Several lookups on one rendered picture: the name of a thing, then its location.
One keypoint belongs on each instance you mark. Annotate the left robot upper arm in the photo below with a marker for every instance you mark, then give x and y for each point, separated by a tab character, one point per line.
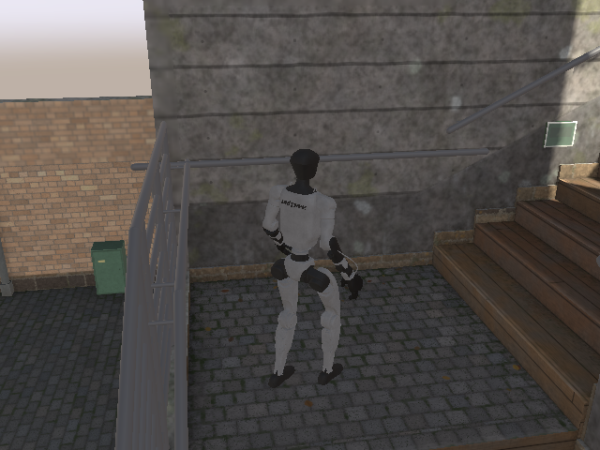
270	223

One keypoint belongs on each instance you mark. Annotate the right robot thigh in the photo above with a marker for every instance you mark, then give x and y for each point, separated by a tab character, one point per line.
323	281

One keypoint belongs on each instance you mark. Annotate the robot left forearm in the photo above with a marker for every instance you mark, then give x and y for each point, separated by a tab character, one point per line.
276	236

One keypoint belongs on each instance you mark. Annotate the robot right hand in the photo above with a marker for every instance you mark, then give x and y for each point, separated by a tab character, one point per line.
355	285

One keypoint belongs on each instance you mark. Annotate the robot left hand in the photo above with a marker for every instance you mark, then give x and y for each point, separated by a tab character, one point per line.
283	249

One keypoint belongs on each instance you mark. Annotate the robot left foot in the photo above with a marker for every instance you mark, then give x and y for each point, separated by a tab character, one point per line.
276	380

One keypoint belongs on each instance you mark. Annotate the right robot upper arm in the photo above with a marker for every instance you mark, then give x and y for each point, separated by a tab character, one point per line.
327	207

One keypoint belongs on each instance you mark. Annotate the robot right forearm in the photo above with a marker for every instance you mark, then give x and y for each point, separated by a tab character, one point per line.
338	260

